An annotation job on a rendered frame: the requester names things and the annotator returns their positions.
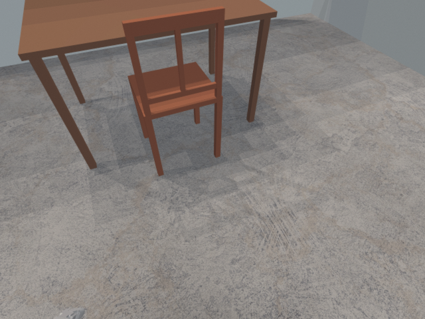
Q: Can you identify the table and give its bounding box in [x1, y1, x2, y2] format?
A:
[18, 0, 277, 169]

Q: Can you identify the chair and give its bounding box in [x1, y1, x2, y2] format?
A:
[122, 6, 225, 176]

